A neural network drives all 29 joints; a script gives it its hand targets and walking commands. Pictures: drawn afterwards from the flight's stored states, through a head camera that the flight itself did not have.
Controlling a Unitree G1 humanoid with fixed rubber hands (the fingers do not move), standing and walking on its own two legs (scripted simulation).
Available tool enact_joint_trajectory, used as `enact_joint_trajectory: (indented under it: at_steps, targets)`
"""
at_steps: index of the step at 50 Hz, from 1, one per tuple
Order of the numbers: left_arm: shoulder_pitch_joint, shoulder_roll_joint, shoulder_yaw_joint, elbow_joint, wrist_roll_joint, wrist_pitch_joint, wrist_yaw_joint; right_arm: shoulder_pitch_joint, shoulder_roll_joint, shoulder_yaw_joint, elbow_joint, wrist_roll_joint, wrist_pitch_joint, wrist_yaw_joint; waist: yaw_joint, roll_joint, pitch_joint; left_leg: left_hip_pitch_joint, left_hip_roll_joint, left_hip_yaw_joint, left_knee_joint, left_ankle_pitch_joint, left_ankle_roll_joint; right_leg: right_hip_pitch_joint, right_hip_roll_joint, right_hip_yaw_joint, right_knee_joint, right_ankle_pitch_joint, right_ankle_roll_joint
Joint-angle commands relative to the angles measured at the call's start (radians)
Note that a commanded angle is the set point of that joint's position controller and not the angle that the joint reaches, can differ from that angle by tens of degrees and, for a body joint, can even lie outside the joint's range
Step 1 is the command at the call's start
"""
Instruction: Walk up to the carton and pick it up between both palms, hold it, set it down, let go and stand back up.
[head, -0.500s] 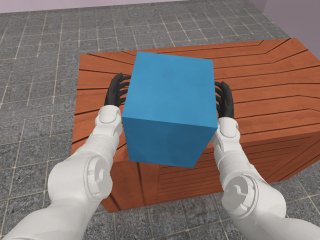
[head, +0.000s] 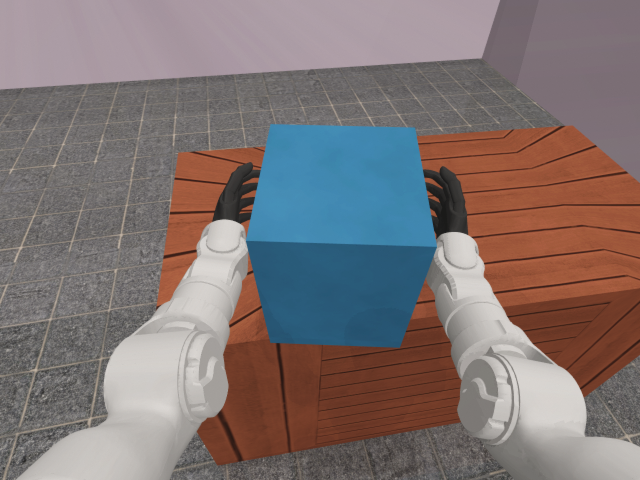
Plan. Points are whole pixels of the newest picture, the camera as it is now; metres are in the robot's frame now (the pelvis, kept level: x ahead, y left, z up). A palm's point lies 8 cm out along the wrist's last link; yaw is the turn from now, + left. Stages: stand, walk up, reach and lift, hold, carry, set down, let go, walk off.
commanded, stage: reach and lift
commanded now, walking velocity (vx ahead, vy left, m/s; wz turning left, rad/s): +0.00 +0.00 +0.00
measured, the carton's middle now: (338, 241) +0.43 -0.01 +0.06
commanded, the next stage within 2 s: hold in 1.68 s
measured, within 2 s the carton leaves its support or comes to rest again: neither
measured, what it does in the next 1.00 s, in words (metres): stands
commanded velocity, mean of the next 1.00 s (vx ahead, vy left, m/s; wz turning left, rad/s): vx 0.00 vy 0.00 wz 0.00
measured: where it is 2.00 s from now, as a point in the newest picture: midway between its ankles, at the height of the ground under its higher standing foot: outside the picture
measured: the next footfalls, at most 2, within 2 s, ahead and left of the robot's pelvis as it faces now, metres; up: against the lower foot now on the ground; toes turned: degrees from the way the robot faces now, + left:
none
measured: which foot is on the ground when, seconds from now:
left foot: down 0.00-1.00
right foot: down 0.00-1.00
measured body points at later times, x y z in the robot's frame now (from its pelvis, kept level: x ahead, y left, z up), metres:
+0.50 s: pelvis -0.02 -0.01 +0.00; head -0.07 +0.02 +0.45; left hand +0.40 +0.15 +0.17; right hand +0.40 -0.15 +0.18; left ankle +0.06 +0.10 -0.74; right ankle -0.01 -0.11 -0.74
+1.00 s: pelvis -0.03 +0.00 +0.00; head -0.08 +0.03 +0.45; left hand +0.38 +0.16 +0.19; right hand +0.39 -0.13 +0.20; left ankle +0.06 +0.10 -0.74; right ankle -0.01 -0.11 -0.74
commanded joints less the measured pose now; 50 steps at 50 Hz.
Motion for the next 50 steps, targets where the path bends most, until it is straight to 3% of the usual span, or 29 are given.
enact_joint_trajectory:
  at_steps: [1,2,5,6,7,8,10,11,13,15,19,20,22,23,26,29,30,32,33,34,36,37,38,42,44,46,47,48,50]
  targets:
    - [-0.71,-0.711,-0.251,-0.311,-0.073,0.011,-0.138,-0.849,0.609,0.446,-0.195,0.012,-0.018,0.154,0.019,0.031,-0.548,0.583,-0.002,-0.034,0.0,0.197,-0.031,0.14,-0.018,-0.045,-0.117,0.308,0.044]
    - [-0.644,-0.682,-0.224,-0.297,-0.059,0.05,-0.138,-0.823,0.582,0.432,-0.173,0.045,0.011,0.146,0.022,0.026,-0.458,0.591,-0.006,-0.033,-0.01,0.175,-0.029,0.15,-0.016,-0.045,-0.134,0.28,0.041]
    - [-0.777,-0.73,-0.27,-0.409,-0.107,0.085,-0.13,-0.918,0.579,0.421,-0.226,0.074,0.037,0.147,0.0,0.054,-0.466,0.633,0.001,-0.047,-0.016,0.149,-0.038,0.116,-0.009,-0.053,-0.143,0.198,0.032]
    - [-0.764,-0.703,-0.245,-0.393,-0.086,0.111,-0.129,-0.92,0.57,0.414,-0.192,0.079,0.058,0.149,0.026,0.058,-0.411,0.635,0.0,-0.04,-0.032,0.125,-0.032,0.107,-0.009,-0.05,-0.156,0.147,0.03]
    - [-0.76,-0.676,-0.205,-0.379,-0.084,0.137,-0.142,-0.955,0.55,0.381,-0.224,0.074,0.066,0.14,0.028,0.013,-0.354,0.587,-0.007,-0.031,-0.043,0.058,-0.01,0.115,-0.017,-0.036,-0.166,0.101,0.032]
    - [-0.807,-0.712,-0.248,-0.486,-0.121,0.146,-0.138,-0.975,0.576,0.42,-0.291,0.086,0.062,0.138,0.032,0.021,-0.434,0.598,-0.012,-0.027,-0.026,0.134,-0.018,0.156,-0.008,-0.052,-0.144,0.168,0.031]
    - [-0.756,-0.664,-0.18,-0.42,-0.078,0.193,-0.141,-0.946,0.565,0.399,-0.203,0.095,0.112,0.14,0.043,-0.019,-0.335,0.58,-0.014,-0.026,-0.058,0.038,-0.005,0.143,-0.01,-0.032,-0.167,0.074,0.035]
    - [-0.796,-0.666,-0.184,-0.45,-0.086,0.206,-0.145,-0.963,0.552,0.373,-0.209,0.076,0.116,0.14,0.027,-0.03,-0.345,0.567,-0.014,-0.029,-0.064,0.017,-0.001,0.146,-0.013,-0.035,-0.172,0.052,0.037]
    - [-0.78,-0.638,-0.166,-0.479,-0.073,0.236,-0.153,-0.942,0.578,0.388,-0.205,0.084,0.137,0.129,0.044,-0.038,-0.303,0.554,-0.019,-0.021,-0.07,0.025,0.009,0.198,-0.023,-0.016,-0.165,0.081,0.045]
    - [-0.713,-0.635,-0.16,-0.499,-0.059,0.265,-0.158,-0.908,0.572,0.39,-0.216,0.085,0.153,0.127,0.031,-0.046,-0.291,0.568,-0.026,-0.015,-0.076,0.038,0.005,0.222,-0.02,-0.022,-0.175,0.087,0.053]
    - [-0.844,-0.663,-0.196,-0.548,-0.087,0.291,-0.156,-0.949,0.586,0.359,-0.182,0.092,0.177,0.126,0.005,0.011,-0.311,0.561,-0.026,-0.019,-0.078,-0.027,-0.006,0.19,-0.021,-0.021,-0.174,-0.013,0.045]
    - [-0.874,-0.694,-0.254,-0.622,-0.126,0.289,-0.146,-0.971,0.579,0.357,-0.245,0.092,0.159,0.132,-0.01,0.059,-0.408,0.572,-0.022,-0.024,-0.065,0.033,-0.025,0.194,-0.011,-0.041,-0.16,0.042,0.037]
    - [-0.775,-0.704,-0.255,-0.622,-0.106,0.322,-0.146,-0.93,0.59,0.401,-0.249,0.13,0.185,0.126,-0.004,0.039,-0.389,0.612,-0.025,-0.027,-0.055,0.081,-0.025,0.202,-0.015,-0.032,-0.166,0.102,0.047]
    - [-0.755,-0.707,-0.293,-0.647,-0.136,0.335,-0.144,-0.972,0.594,0.441,-0.336,0.159,0.179,0.118,-0.001,0.038,-0.451,0.616,-0.027,-0.023,-0.036,0.128,-0.027,0.227,-0.016,-0.022,-0.154,0.17,0.048]
    - [-0.718,-0.714,-0.299,-0.658,-0.126,0.376,-0.149,-0.98,0.574,0.45,-0.356,0.187,0.186,0.112,-0.008,0.041,-0.429,0.619,-0.029,-0.039,-0.025,0.14,-0.026,0.222,-0.011,-0.034,-0.159,0.168,0.048]
    - [-0.702,-0.685,-0.252,-0.653,-0.094,0.401,-0.163,-0.976,0.585,0.478,-0.378,0.207,0.207,0.102,0.014,0.033,-0.386,0.562,-0.042,-0.035,-0.039,0.081,-0.012,0.257,-0.027,-0.01,-0.16,0.164,0.062]
    - [-0.663,-0.702,-0.269,-0.672,-0.087,0.418,-0.156,-0.987,0.56,0.481,-0.41,0.218,0.215,0.103,0.008,0.036,-0.404,0.625,-0.028,-0.046,-0.043,0.122,-0.021,0.25,-0.007,-0.035,-0.158,0.158,0.053]
    - [-0.666,-0.686,-0.272,-0.692,-0.1,0.438,-0.157,-0.974,0.575,0.53,-0.404,0.246,0.228,0.101,0.039,0.019,-0.424,0.625,-0.038,-0.034,-0.035,0.149,-0.012,0.259,-0.007,-0.028,-0.159,0.191,0.058]
    - [-0.657,-0.713,-0.302,-0.745,-0.112,0.445,-0.156,-1.009,0.602,0.569,-0.492,0.275,0.228,0.095,0.027,0.005,-0.468,0.631,-0.048,-0.033,-0.022,0.16,-0.01,0.292,-0.014,-0.011,-0.146,0.241,0.069]
    - [-0.699,-0.738,-0.35,-0.801,-0.134,0.441,-0.153,-1.004,0.606,0.567,-0.492,0.285,0.224,0.092,0.009,0.064,-0.52,0.645,-0.05,-0.042,-0.009,0.182,-0.028,0.268,-0.004,-0.02,-0.143,0.239,0.064]
    - [-0.705,-0.756,-0.359,-0.801,-0.141,0.465,-0.15,-1.027,0.594,0.587,-0.507,0.314,0.234,0.088,0.021,0.069,-0.501,0.671,-0.041,-0.055,0.001,0.194,-0.025,0.225,0.002,-0.026,-0.151,0.204,0.059]
    - [-0.681,-0.721,-0.338,-0.758,-0.129,0.479,-0.154,-1.029,0.585,0.577,-0.507,0.308,0.25,0.089,0.025,0.033,-0.46,0.64,-0.04,-0.058,-0.014,0.135,-0.02,0.222,0.003,-0.028,-0.159,0.146,0.058]
    - [-0.695,-0.743,-0.36,-0.832,-0.148,0.481,-0.153,-1.013,0.614,0.61,-0.539,0.319,0.252,0.085,0.026,0.061,-0.498,0.656,-0.046,-0.052,-0.004,0.184,-0.021,0.244,0.007,-0.022,-0.153,0.194,0.058]
    - [-0.622,-0.741,-0.395,-0.903,-0.154,0.536,-0.153,-0.96,0.58,0.614,-0.538,0.355,0.3,0.078,0.012,0.062,-0.446,0.694,-0.038,-0.063,-0.014,0.192,-0.037,0.237,0.016,-0.035,-0.16,0.16,0.058]
    - [-0.648,-0.744,-0.4,-0.84,-0.158,0.568,-0.151,-1.001,0.543,0.575,-0.49,0.34,0.319,0.089,-0.004,0.079,-0.385,0.669,-0.023,-0.071,-0.047,0.047,-0.036,0.17,0.012,-0.031,-0.181,-0.007,0.044]
    - [-0.651,-0.746,-0.406,-0.855,-0.168,0.592,-0.152,-0.963,0.527,0.545,-0.447,0.336,0.331,0.099,-0.028,0.082,-0.339,0.659,-0.023,-0.072,-0.048,0.034,-0.041,0.149,0.004,-0.036,-0.184,0.005,0.041]
    - [-0.665,-0.741,-0.4,-0.872,-0.162,0.595,-0.152,-1.006,0.542,0.571,-0.488,0.353,0.328,0.096,-0.009,0.061,-0.338,0.655,-0.024,-0.069,-0.055,0.006,-0.036,0.146,-0.003,-0.027,-0.189,-0.024,0.05]
    - [-0.684,-0.771,-0.449,-0.931,-0.189,0.593,-0.139,-1.008,0.56,0.593,-0.515,0.366,0.337,0.093,-0.019,0.091,-0.429,0.703,-0.018,-0.076,-0.047,0.056,-0.047,0.163,0.003,-0.037,-0.169,0.023,0.05]
    - [-0.713,-0.767,-0.459,-0.904,-0.203,0.601,-0.131,-1.046,0.526,0.554,-0.497,0.358,0.336,0.105,-0.035,0.088,-0.412,0.708,-0.007,-0.089,-0.05,-0.007,-0.047,0.108,0.007,-0.046,-0.175,-0.03,0.04]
